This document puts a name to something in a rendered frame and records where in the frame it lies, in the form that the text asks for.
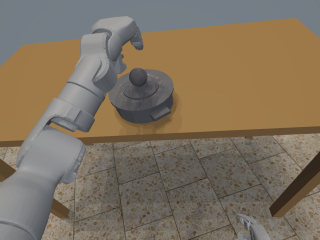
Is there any lid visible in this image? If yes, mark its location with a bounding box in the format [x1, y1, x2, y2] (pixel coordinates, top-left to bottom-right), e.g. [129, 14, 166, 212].
[108, 69, 174, 113]

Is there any robot right hand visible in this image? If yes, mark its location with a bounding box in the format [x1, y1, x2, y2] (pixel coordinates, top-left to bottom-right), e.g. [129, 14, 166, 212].
[234, 213, 271, 240]

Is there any robot left hand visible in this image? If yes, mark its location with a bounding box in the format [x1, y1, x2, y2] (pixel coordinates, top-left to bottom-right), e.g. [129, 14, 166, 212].
[91, 16, 144, 74]

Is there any pot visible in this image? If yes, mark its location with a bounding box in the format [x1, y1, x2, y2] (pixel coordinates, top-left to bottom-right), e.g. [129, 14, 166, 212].
[116, 95, 173, 124]

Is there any left robot upper arm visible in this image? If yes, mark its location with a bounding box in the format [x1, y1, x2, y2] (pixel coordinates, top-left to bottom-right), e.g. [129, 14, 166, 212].
[0, 125, 86, 240]

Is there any table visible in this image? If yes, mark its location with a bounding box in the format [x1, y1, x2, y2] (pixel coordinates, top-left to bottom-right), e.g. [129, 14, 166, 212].
[0, 18, 320, 219]

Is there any robot left forearm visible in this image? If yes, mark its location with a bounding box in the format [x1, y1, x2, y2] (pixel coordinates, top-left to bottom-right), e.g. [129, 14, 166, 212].
[16, 26, 123, 168]

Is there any knob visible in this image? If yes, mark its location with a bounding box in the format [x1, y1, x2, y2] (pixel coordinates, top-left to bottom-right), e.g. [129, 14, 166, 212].
[129, 67, 148, 87]

